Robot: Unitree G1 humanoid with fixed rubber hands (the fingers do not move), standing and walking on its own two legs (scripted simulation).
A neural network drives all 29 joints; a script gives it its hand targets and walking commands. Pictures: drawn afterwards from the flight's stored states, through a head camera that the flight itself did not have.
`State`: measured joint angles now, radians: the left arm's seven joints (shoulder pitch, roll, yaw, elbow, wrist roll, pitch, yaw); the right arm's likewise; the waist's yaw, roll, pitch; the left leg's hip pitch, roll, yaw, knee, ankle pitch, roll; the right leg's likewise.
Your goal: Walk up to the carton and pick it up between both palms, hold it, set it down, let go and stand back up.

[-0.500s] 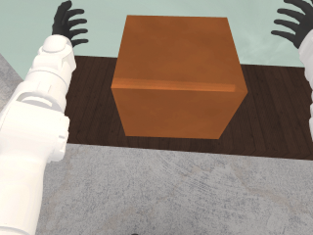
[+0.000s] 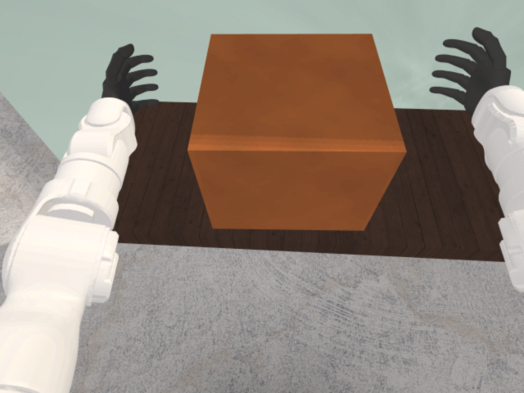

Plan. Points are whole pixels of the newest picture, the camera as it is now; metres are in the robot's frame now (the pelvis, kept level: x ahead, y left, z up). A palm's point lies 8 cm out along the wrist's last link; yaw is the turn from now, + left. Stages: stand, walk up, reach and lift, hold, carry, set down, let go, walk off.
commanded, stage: set down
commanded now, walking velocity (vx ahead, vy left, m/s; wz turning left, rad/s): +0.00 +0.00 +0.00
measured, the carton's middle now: (289, 134) +0.54 +0.02 +0.04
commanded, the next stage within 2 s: none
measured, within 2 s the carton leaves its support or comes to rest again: neither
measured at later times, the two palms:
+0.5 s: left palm (127, 149) +0.42 +0.24 +0.12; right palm (493, 145) +0.44 -0.25 +0.14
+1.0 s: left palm (126, 204) +0.36 +0.24 +0.08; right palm (491, 212) +0.37 -0.25 +0.08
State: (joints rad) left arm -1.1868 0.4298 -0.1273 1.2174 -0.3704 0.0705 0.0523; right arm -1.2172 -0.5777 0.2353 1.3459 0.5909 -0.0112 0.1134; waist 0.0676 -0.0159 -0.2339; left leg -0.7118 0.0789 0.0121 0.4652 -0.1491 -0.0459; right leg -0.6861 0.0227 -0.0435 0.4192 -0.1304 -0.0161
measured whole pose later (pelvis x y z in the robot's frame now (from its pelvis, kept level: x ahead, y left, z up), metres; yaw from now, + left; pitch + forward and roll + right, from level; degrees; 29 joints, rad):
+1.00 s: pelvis +0.01 +0.01 +0.01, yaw +0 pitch +6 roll +0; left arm -0.43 0.29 0.06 0.59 -0.20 0.09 0.04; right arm -0.49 -0.48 0.08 0.87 0.47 -0.10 0.12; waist 0.03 -0.02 -0.08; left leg -0.34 0.06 0.03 0.41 -0.18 -0.04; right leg -0.33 0.01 -0.03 0.40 -0.17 -0.01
